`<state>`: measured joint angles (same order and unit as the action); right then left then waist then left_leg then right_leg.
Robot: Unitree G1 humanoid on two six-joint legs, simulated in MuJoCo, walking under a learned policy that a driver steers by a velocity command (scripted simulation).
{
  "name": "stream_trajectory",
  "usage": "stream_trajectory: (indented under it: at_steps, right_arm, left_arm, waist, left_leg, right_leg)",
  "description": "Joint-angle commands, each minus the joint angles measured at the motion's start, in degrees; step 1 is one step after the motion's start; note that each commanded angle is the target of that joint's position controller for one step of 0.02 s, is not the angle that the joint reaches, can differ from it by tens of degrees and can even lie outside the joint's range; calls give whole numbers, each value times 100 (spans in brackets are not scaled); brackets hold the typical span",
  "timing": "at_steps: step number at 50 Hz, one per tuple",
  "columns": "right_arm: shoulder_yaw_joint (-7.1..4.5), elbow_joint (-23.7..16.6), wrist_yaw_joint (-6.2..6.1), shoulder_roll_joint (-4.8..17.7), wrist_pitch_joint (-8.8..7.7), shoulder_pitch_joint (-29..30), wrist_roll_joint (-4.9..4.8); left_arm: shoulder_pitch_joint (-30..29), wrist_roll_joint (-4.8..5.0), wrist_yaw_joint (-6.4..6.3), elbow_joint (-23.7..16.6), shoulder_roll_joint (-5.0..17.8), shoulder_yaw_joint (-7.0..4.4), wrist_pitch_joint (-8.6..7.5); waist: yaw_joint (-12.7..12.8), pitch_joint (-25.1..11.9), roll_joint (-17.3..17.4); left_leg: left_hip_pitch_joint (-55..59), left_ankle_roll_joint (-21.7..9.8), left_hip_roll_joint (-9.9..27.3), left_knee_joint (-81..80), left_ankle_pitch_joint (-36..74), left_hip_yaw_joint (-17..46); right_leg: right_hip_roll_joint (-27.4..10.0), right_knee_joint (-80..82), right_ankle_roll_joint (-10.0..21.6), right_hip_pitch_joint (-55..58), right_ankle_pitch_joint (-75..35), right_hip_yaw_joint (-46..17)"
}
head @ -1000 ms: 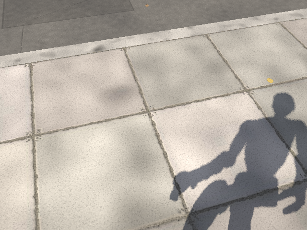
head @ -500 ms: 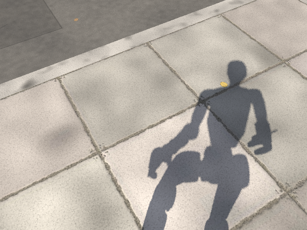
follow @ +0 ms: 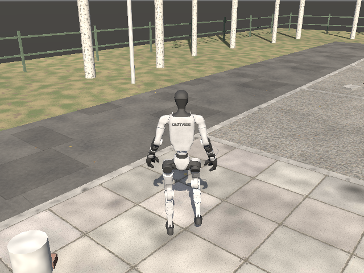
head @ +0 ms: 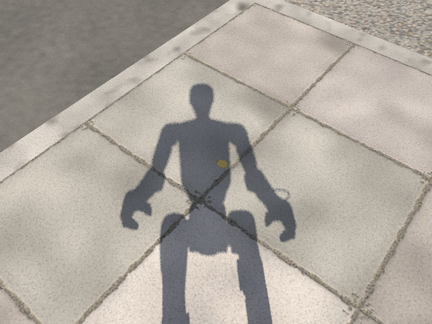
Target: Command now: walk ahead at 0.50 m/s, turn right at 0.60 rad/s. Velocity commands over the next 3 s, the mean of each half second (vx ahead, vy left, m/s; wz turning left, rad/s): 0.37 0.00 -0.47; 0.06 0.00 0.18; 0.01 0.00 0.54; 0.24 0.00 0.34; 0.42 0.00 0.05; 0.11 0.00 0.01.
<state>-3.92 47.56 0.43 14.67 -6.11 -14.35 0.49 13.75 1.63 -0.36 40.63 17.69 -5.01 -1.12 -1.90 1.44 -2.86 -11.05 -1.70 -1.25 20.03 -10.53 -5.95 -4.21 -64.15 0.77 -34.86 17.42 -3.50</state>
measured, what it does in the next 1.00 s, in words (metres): walks ahead: right foot, then left foot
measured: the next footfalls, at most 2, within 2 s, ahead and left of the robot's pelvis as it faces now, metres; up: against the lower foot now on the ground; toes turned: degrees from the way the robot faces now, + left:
right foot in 0.30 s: +0.30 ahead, -0.17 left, +0.00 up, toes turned -13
left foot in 0.72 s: +0.40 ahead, +0.05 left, +0.00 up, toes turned -11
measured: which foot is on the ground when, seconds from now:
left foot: down 0.00-0.30, up 0.32-0.70, down 0.72-1.00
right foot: up 0.00-0.28, down 0.30-0.76, up 0.78-0.98, down 1.00-1.00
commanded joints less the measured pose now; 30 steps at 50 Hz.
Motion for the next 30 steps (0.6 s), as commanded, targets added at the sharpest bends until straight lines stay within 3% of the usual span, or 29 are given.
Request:
stream_trajectory:
  at_steps: [1, 6, 10, 12, 13, 14, 15, 16, 17, 18, 19, 20, 21, 22, 24, 27, 30]
  right_arm:
    - [-216, -308, -30, 882, -97, 213, -14]
    - [-254, -218, -75, 1061, 13, 42, -58]
    - [-315, -101, -77, 1274, 144, -227, -170]
    - [-362, -152, -126, 1448, 246, -91, -220]
    - [-364, -164, -155, 1478, 293, -73, -253]
    - [-305, -176, -172, 1358, 294, -75, -263]
    - [-138, -328, -141, 894, 248, -280, 12]
    - [65, -560, -65, 515, 117, -753, 52]
    - [-68, -398, -7, 1145, 50, -414, -127]
    - [-58, -500, 8, 1114, 59, -48, -271]
    - [-31, -445, -46, 995, 96, 54, -186]
    - [-57, -408, -107, 1018, 169, 120, -91]
    - [-76, -375, -127, 1045, 276, 25, -97]
    - [-74, -321, -154, 972, 365, -152, -86]
    - [-42, -280, -208, 802, 456, -295, -41]
    - [24, -319, -232, 615, 492, -2, 5]
    - [46, -319, -191, 607, 527, 284, -41]
  left_arm:
    - [-122, -23, 36, -536, 157, -21, -27]
    - [-905, -27, 213, -750, 38, 61, -102]
    - [-1370, -10, 334, -1013, 106, 53, -89]
    - [-1079, -87, 361, -1028, 325, -64, -73]
    - [-477, -118, 356, -892, 502, -172, -80]
    - [413, -129, 292, -657, 781, -336, -82]
    - [936, -150, 141, -551, 1262, -439, -34]
    - [463, -257, 119, -851, 1676, -388, -75]
    - [570, -246, 161, -896, 1161, -253, -75]
    - [353, -216, 184, -784, 877, -156, -102]
    - [98, -120, 194, -697, 682, -103, -130]
    - [-166, -103, 171, -687, 545, -56, -135]
    - [-373, -164, 166, -704, 563, -40, -128]
    - [-500, -227, 163, -689, 603, -50, -148]
    - [-631, -257, 138, -594, 604, -48, -213]
    - [-734, -245, 63, -421, 509, -7, -188]
    - [-682, -306, 31, -213, 389, 58, -127]
  waist:
    - [83, -91, 710]
    - [-196, 98, 629]
    - [-265, 286, 668]
    - [28, 67, 838]
    - [376, -290, 858]
    - [861, -775, 696]
    - [876, -1377, -364]
    - [301, -2442, -1457]
    - [760, -2898, -342]
    - [672, -2126, -280]
    - [472, -1419, 185]
    - [319, -1107, 150]
    - [136, -927, 29]
    - [0, -934, -4]
    - [-131, -961, -58]
    - [-74, -950, -169]
    - [68, -902, -233]
  left_leg:
    - [565, -987, 1721, -1179, 994, 1103]
    - [753, -738, 1528, -1150, 1387, 85]
    - [1332, -598, 1763, -900, 1846, -201]
    - [1511, -445, 1721, 4, 4159, -444]
    - [1411, -344, 1617, 887, 4975, -522]
    - [830, -109, 1371, 2074, 4660, -647]
    - [-838, 223, 986, 3947, 1159, -625]
    - [-2575, 527, -20, 6012, -2909, 154]
    - [-2565, 484, 304, 6266, -2622, 1097]
    - [-2859, 416, 547, 6040, -2317, 973]
    - [-2875, 415, 755, 5466, -1962, 880]
    - [-2633, 434, 882, 5064, -1714, 881]
    - [-2144, 454, 888, 4943, -1549, 856]
    - [-1803, 500, 823, 4817, -1360, 806]
    - [-1539, 584, 763, 4294, -1021, 778]
    - [-1327, 607, 760, 3191, -383, 801]
    - [-1005, 592, 737, 2317, 107, 817]
  right_leg:
    - [-351, 496, -81, -750, -604, -232]
    - [-209, 2019, -11, -406, -1826, 228]
    - [-54, 2636, 205, -318, -1385, 523]
    - [347, 2821, 402, 316, -828, 865]
    - [619, 3073, 550, 1142, -893, 970]
    - [792, 3579, 755, 2563, -1768, 884]
    - [-314, 3312, 1130, 4408, -3775, -559]
    - [-2016, 3705, 2497, 5740, -4912, -3552]
    - [-1898, 3832, 2379, 5473, -5165, -3056]
    - [-1620, 3760, 2124, 4929, -5255, -2081]
    - [-1240, 3897, 1777, 4060, -4771, -1516]
    - [-1051, 4086, 1606, 3374, -4398, -1260]
    - [-919, 4311, 1560, 2677, -4387, -1031]
    - [-882, 4461, 1581, 2267, -4480, -866]
    - [-794, 4587, 1601, 1964, -4688, -548]
    - [-615, 4629, 1428, 1937, -4227, -231]
    - [-617, 4720, 1327, 2008, -3305, -193]
Over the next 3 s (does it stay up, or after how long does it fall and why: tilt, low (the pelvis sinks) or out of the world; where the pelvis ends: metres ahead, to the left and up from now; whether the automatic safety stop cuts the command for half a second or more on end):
stays up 0.72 0.09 -0.01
